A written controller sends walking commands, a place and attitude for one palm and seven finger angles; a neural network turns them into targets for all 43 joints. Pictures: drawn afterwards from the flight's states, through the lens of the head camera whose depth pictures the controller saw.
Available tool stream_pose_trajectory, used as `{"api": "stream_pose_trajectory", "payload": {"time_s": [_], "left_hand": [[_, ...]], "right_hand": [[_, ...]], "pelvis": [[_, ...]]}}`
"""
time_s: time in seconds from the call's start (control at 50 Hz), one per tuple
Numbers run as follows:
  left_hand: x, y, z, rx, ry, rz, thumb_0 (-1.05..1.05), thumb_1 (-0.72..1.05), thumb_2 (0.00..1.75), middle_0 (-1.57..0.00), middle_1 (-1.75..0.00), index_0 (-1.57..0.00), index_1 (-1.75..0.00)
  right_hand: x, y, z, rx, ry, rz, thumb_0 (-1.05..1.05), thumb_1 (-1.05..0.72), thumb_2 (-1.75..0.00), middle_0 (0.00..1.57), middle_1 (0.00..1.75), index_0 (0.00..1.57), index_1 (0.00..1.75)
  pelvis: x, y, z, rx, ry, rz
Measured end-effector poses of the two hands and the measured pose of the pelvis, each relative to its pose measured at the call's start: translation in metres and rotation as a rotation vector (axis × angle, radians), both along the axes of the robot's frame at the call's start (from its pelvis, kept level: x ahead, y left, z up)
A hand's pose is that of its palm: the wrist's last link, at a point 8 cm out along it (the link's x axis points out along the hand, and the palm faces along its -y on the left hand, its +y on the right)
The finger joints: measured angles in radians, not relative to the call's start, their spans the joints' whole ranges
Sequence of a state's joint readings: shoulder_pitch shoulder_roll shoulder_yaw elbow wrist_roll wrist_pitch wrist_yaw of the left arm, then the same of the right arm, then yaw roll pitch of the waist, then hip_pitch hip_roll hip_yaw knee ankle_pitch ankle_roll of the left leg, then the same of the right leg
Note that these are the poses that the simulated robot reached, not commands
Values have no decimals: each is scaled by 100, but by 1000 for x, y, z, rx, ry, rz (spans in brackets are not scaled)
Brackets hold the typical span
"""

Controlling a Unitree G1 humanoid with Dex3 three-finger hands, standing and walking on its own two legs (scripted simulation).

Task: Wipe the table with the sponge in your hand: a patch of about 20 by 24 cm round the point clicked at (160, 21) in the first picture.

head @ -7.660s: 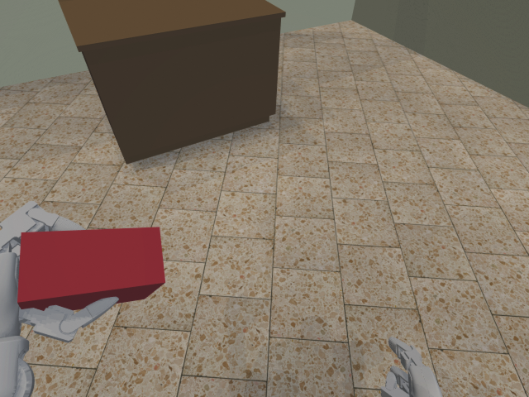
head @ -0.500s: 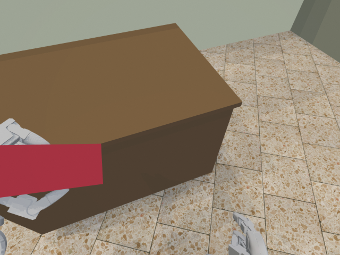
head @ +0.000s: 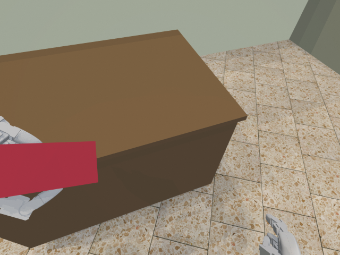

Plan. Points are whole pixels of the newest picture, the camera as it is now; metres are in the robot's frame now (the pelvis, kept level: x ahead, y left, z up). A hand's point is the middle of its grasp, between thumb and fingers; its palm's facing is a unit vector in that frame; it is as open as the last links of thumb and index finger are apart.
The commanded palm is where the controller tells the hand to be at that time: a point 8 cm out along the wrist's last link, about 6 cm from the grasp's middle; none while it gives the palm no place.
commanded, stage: come to a stop and stand still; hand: left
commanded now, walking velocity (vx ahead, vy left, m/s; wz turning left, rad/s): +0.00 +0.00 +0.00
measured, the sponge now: (59, 167) +0.22 +0.20 +0.17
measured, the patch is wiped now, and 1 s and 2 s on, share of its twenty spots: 0.00 0.00 0.00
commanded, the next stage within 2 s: look again from close up in 1.76 s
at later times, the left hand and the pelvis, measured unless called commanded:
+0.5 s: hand (17, 156) +0.22 +0.24 +0.21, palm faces +0.48 -0.75 -0.45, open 10.1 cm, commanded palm +0.13 +0.24 +0.19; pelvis -0.04 -0.03 +0.00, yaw -1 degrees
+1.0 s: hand (28, 206) +0.16 +0.21 +0.18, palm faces +0.33 -0.87 -0.36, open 10.1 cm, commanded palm +0.11 +0.26 +0.19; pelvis -0.07 -0.01 +0.01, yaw -4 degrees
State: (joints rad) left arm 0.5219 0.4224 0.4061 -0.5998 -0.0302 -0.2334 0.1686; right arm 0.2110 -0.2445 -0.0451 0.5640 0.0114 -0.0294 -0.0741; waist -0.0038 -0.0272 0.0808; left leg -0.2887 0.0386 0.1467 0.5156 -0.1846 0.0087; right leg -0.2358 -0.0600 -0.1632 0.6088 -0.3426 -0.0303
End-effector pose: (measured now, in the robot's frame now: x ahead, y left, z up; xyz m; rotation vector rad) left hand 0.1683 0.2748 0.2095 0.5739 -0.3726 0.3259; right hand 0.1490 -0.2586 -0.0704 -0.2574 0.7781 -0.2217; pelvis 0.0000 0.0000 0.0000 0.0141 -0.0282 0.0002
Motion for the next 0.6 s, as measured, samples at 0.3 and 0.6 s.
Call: {"api": "stream_pose_trajectory", "payload": {"time_s": [0.3,0.6], "left_hand": [[-1,-11,-6,-87,27,3,-1,-50,100,-73,-134,-76,-134],[-23,-48,-43,-124,245,-63,-1,-50,100,-73,-134,-77,-134]], "right_hand": [[8,72,1,183,-63,154,1,-90,-89,21,30,20,30],[-55,-35,3,76,-107,-12,1,-90,-89,20,30,20,30]], "pelvis": [[-8,-9,9,-15,-11,-6],[-41,-30,6,-4,-38,-58]]}}
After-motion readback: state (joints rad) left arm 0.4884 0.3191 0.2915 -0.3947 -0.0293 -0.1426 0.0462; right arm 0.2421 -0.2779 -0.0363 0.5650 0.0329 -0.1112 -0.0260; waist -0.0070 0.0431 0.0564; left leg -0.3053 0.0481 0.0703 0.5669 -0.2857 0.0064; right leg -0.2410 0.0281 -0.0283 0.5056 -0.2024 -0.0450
